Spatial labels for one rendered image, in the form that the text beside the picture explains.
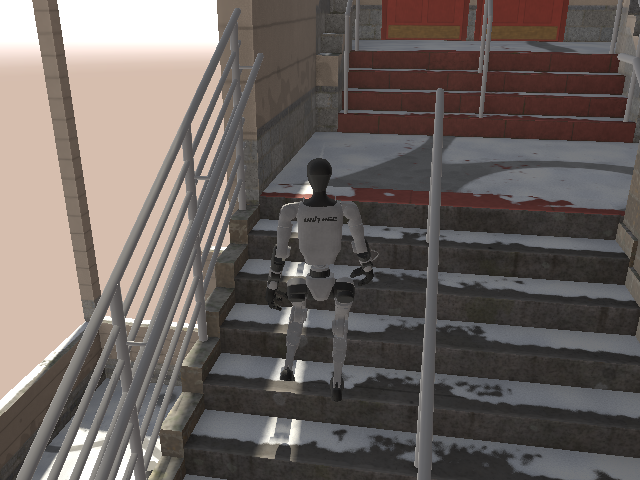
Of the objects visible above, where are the stairs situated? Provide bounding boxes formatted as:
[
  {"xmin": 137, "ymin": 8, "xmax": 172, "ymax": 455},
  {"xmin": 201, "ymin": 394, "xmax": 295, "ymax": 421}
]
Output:
[
  {"xmin": 183, "ymin": 196, "xmax": 640, "ymax": 480},
  {"xmin": 337, "ymin": 51, "xmax": 636, "ymax": 143}
]

